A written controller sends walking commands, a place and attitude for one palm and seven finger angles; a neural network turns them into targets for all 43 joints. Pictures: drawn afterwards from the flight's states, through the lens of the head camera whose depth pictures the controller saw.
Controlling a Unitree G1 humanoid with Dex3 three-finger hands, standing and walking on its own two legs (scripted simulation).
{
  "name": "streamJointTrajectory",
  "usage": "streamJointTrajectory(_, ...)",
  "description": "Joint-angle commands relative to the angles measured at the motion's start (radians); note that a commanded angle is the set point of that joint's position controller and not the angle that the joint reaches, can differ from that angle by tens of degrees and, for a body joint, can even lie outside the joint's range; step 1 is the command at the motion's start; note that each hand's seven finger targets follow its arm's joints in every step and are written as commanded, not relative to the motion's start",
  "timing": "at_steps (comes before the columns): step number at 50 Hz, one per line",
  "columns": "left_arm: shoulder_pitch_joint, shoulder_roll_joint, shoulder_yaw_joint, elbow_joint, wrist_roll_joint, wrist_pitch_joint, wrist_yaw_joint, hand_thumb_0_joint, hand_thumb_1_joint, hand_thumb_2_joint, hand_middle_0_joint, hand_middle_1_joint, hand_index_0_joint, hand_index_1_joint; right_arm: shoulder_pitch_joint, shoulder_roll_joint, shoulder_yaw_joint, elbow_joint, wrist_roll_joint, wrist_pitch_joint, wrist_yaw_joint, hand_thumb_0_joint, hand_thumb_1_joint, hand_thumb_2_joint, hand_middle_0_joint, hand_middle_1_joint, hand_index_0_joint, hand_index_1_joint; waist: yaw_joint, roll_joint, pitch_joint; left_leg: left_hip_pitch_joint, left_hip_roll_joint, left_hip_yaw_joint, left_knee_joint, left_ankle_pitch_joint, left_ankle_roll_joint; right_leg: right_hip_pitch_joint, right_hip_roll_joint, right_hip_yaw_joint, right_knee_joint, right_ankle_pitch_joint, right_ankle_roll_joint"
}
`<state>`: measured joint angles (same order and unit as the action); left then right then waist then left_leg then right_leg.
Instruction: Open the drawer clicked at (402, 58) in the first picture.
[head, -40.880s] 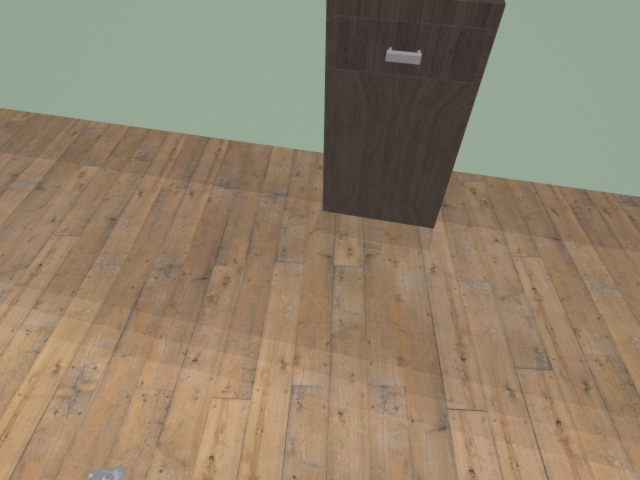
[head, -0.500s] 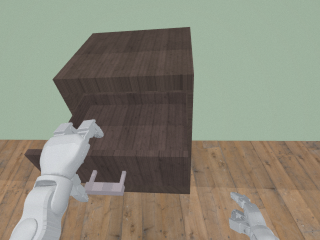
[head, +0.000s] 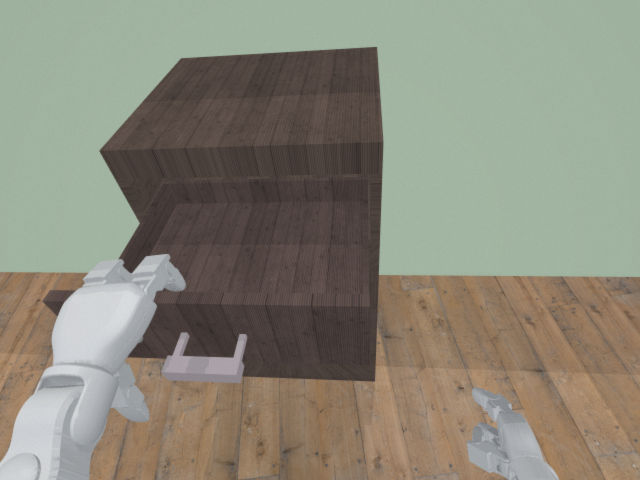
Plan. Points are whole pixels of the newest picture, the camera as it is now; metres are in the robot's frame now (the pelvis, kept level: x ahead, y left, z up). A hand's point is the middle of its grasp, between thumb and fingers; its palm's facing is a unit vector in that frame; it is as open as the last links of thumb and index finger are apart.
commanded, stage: draw the hand back to the body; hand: left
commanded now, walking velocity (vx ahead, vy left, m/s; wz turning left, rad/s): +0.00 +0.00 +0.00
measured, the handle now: (208, 354) +0.27 +0.23 -0.02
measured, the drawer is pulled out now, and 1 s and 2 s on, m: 0.29 0.29 0.29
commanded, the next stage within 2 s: step back with the hand held close in 1.16 s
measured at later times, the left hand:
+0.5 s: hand (131, 321) +0.21 +0.23 +0.16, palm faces +0.39 -0.85 -0.34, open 12.6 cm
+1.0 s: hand (108, 337) +0.20 +0.25 +0.15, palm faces +0.43 -0.81 -0.39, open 8.3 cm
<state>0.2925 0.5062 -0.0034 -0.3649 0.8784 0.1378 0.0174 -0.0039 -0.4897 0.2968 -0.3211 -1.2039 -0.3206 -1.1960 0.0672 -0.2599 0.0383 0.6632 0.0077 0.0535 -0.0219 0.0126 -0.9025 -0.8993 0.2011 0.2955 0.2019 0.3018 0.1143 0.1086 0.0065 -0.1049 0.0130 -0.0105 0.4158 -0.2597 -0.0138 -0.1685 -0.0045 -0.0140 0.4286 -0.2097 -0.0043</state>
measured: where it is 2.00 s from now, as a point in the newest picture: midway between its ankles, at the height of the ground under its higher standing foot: outside the picture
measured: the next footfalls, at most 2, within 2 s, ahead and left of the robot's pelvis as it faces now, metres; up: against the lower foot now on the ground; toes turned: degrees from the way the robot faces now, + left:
none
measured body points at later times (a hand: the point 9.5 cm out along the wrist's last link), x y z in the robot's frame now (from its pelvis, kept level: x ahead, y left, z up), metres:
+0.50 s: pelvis +0.01 +0.00 +0.00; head +0.00 -0.01 +0.45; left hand +0.18 +0.27 +0.18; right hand +0.20 -0.21 -0.08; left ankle -0.02 +0.13 -0.74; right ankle +0.02 -0.12 -0.74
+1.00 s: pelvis +0.01 +0.01 +0.00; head +0.00 -0.01 +0.45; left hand +0.17 +0.29 +0.17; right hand +0.22 -0.20 -0.08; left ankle -0.02 +0.13 -0.74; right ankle +0.02 -0.12 -0.74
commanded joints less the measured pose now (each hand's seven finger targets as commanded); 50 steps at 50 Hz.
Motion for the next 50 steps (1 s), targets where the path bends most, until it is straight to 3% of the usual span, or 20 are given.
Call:
streamJointTrajectory(1,-0.15,0.237,0.21,-0.234,-0.006,-0.018,0.059,0.0,-0.5,0.3,-0.3,-1.2,-0.3,-1.2,-0.215,-0.076,-0.03,-0.188,0.009,-0.059,-0.01,0.0,-0.9,-0.9,0.2,0.3,0.2,0.3,0.009,-0.026,-0.143,-0.031,-0.018,0.032,-0.04,0.206,0.018,0.092,0.01,0.018,-0.064,0.126,-0.013)
streamJointTrajectory(2,-0.137,0.188,0.168,-0.234,0.01,-0.024,0.061,0.0,-0.5,0.3,-0.3,-1.2,-0.3,-1.2,-0.191,-0.062,-0.023,-0.195,0.0,-0.065,-0.005,0.0,-0.9,-0.9,0.2,0.3,0.2,0.3,0.016,-0.054,-0.155,-0.035,-0.023,0.033,-0.032,0.22,0.021,0.092,0.002,0.001,-0.054,0.121,-0.011)
streamJointTrajectory(4,-0.085,0.19,0.18,-0.198,-0.002,-0.021,0.064,0.0,-0.5,0.3,-0.3,-1.2,-0.3,-1.2,-0.185,-0.073,-0.035,-0.181,0.003,-0.059,-0.007,0.0,-0.9,-0.9,0.2,0.3,0.2,0.3,0.011,-0.075,-0.124,-0.039,-0.022,0.035,-0.04,0.216,0.021,0.079,0.007,0.001,-0.062,0.122,-0.008)
streamJointTrajectory(6,-0.102,0.233,0.22,-0.23,-0.019,-0.019,0.068,0.0,-0.5,0.3,-0.3,-1.2,-0.3,-1.2,-0.209,-0.078,-0.031,-0.189,0.012,-0.062,-0.011,0.0,-0.9,-0.9,0.2,0.3,0.2,0.3,0.006,-0.047,-0.128,-0.039,-0.016,0.031,-0.04,0.194,0.017,0.08,0.011,0.012,-0.064,0.105,-0.01)
streamJointTrajectory(7,-0.098,0.174,0.165,-0.227,-0.002,-0.018,0.065,0.0,-0.5,0.3,-0.3,-1.2,-0.3,-1.2,-0.19,-0.065,-0.024,-0.198,0.004,-0.064,-0.007,0.0,-0.9,-0.9,0.2,0.3,0.2,0.3,0.011,-0.052,-0.132,-0.042,-0.02,0.034,-0.037,0.2,0.02,0.074,0.004,-0.007,-0.057,0.09,-0.009)
streamJointTrajectory(8,-0.091,0.186,0.172,-0.203,-0.012,-0.015,0.064,0.0,-0.5,0.3,-0.3,-1.2,-0.3,-1.2,-0.195,-0.071,-0.033,-0.177,0.008,-0.057,-0.01,0.0,-0.9,-0.9,0.2,0.3,0.2,0.3,-0.004,-0.055,-0.105,-0.04,-0.019,0.031,-0.051,0.188,0.02,0.066,0.01,0.0,-0.073,0.086,-0.009)
streamJointTrajectory(9,-0.136,-0.17,0.164,-0.246,-0.746,-0.126,0.068,0.0,-0.465,0.315,-0.298,-1.178,-0.298,-1.178,-0.125,-0.011,-0.034,-0.264,0.007,-0.119,-0.03,0.0,-0.9,-0.9,0.2,0.3,0.2,0.3,-0.097,-0.205,-0.004,0.009,0.013,0.043,-0.028,0.088,0.052,0.017,0.026,-0.034,-0.084,0.057,-0.005)
streamJointTrajectory(10,-0.031,-0.054,0.241,-0.196,-0.782,-0.177,0.085,0.0,-0.43,0.33,-0.295,-1.155,-0.295,-1.155,-0.118,-0.04,-0.03,-0.239,-0.003,-0.162,-0.045,0.0,-0.9,-0.9,0.2,0.3,0.2,0.3,-0.074,-0.261,-0.031,0.006,0.024,0.036,-0.027,0.053,0.05,0.027,0.021,-0.03,-0.074,0.011,0.002)
streamJointTrajectory(11,0.033,-0.012,0.322,-0.226,-0.85,-0.212,0.097,0.0,-0.395,0.345,-0.292,-1.133,-0.292,-1.133,-0.107,-0.047,-0.024,-0.224,-0.01,-0.181,-0.065,0.0,-0.9,-0.9,0.2,0.3,0.2,0.3,-0.06,-0.255,-0.03,-0.003,0.022,0.031,-0.036,0.054,0.042,0.037,0.014,-0.028,-0.088,-0.007,0.005)
streamJointTrajectory(13,-0.016,0.01,0.354,-0.381,-0.876,-0.268,0.12,0.0,-0.325,0.375,-0.287,-1.087,-0.287,-1.087,-0.075,-0.042,-0.027,-0.222,-0.022,-0.227,-0.08,0.0,-0.9,-0.9,0.2,0.3,0.2,0.3,-0.05,-0.071,-0.119,0.023,0.009,0.045,-0.033,0.125,0.028,0.089,-0.008,-0.021,-0.068,0.066,-0.003)
streamJointTrajectory(16,0.046,-0.01,0.366,-0.351,-0.888,-0.287,0.136,0.0,-0.22,0.42,-0.28,-1.02,-0.28,-1.02,-0.034,-0.041,-0.026,-0.195,-0.03,-0.259,-0.079,0.0,-0.9,-0.9,0.2,0.3,0.2,0.3,-0.05,0.007,-0.086,0.003,0.011,0.047,-0.041,0.179,0.008,0.098,-0.006,-0.028,-0.064,0.118,-0.009)
streamJointTrajectory(18,0.044,-0.056,0.328,-0.334,-0.896,-0.295,0.13,0.0,-0.15,0.45,-0.275,-0.975,-0.275,-0.975,-0.022,-0.037,-0.028,-0.194,-0.027,-0.27,-0.077,0.0,-0.9,-0.9,0.2,0.3,0.2,0.3,-0.06,-0.024,-0.03,-0.022,0.015,0.043,-0.047,0.171,0.008,0.075,-0.005,-0.031,-0.07,0.107,-0.006)
streamJointTrajectory(22,0.053,-0.078,0.311,-0.316,-0.9,-0.305,0.124,0.0,-0.01,0.51,-0.265,-0.885,-0.265,-0.885,-0.021,-0.044,-0.033,-0.189,-0.025,-0.284,-0.073,0.0,-0.9,-0.9,0.2,0.3,0.2,0.3,-0.06,-0.033,-0.007,-0.035,0.018,0.039,-0.052,0.167,0.007,0.068,-0.004,-0.033,-0.072,0.094,-0.006)
streamJointTrajectory(30,0.147,-0.049,0.364,-0.364,-0.905,-0.318,0.121,0.0,0.27,0.63,-0.245,-0.705,-0.245,-0.705,-0.017,-0.049,-0.05,-0.185,-0.023,-0.287,-0.067,0.0,-0.9,-0.9,0.2,0.3,0.2,0.3,-0.049,-0.067,-0.098,-0.029,0.019,0.04,-0.028,0.267,0.008,0.116,-0.004,-0.031,-0.035,0.205,-0.007)
streamJointTrajectory(31,0.146,-0.035,0.378,-0.362,-0.904,-0.316,0.122,0.0,0.305,0.645,-0.242,-0.683,-0.242,-0.683,-0.022,-0.05,-0.052,-0.181,-0.021,-0.287,-0.068,0.0,-0.9,-0.9,0.2,0.3,0.2,0.3,-0.047,-0.039,-0.084,-0.031,0.019,0.04,-0.025,0.268,0.005,0.109,-0.002,-0.027,-0.038,0.204,-0.011)
streamJointTrajectory(35,0.158,-0.039,0.386,-0.345,-0.909,-0.312,0.121,0.0,0.445,0.705,-0.232,-0.592,-0.232,-0.592,-0.015,-0.047,-0.056,-0.181,-0.02,-0.277,-0.072,0.0,-0.9,-0.9,0.2,0.3,0.2,0.3,-0.051,-0.078,-0.075,-0.036,0.02,0.04,-0.025,0.253,0.008,0.094,-0.003,-0.028,-0.041,0.198,-0.004)
streamJointTrajectory(38,0.164,-0.04,0.388,-0.358,-0.908,-0.31,0.122,0.0,0.55,0.75,-0.225,-0.525,-0.225,-0.525,-0.013,-0.048,-0.057,-0.18,-0.017,-0.277,-0.074,0.0,-0.9,-0.9,0.2,0.3,0.2,0.3,-0.052,-0.042,-0.089,-0.025,0.021,0.039,-0.023,0.268,0.006,0.093,-0.004,-0.027,-0.038,0.203,-0.006)
streamJointTrajectory(44,0.184,-0.05,0.392,-0.315,-0.913,-0.295,0.124,0.0,0.76,0.84,-0.21,-0.39,-0.21,-0.39,-0.019,-0.044,-0.055,-0.18,-0.016,-0.269,-0.079,0.0,-0.9,-0.9,0.2,0.3,0.2,0.3,-0.051,-0.076,-0.049,-0.043,0.019,0.038,-0.03,0.218,0.007,0.074,0.001,-0.032,-0.05,0.157,-0.003)
streamJointTrajectory(46,0.145,-0.033,0.395,-0.35,-0.909,-0.294,0.124,0.0,0.83,0.87,-0.205,-0.345,-0.205,-0.345,-0.022,-0.049,-0.054,-0.179,-0.019,-0.273,-0.079,0.0,-0.9,-0.9,0.2,0.3,0.2,0.3,-0.054,-0.038,-0.063,-0.034,0.016,0.034,-0.026,0.221,0.007,0.078,-0.002,-0.022,-0.053,0.163,-0.008)
streamJointTrajectory(50,0.145,-0.038,0.388,-0.353,-0.908,-0.288,0.125,0.0,0.9,0.9,-0.2,-0.3,-0.2,-0.3,-0.016,-0.044,-0.05,-0.184,-0.021,-0.275,-0.077,0.0,-0.9,-0.9,0.2,0.3,0.2,0.3,-0.051,-0.053,-0.071,-0.035,0.015,0.026,-0.031,0.229,0.006,0.082,-0.001,-0.031,-0.044,0.162,-0.006)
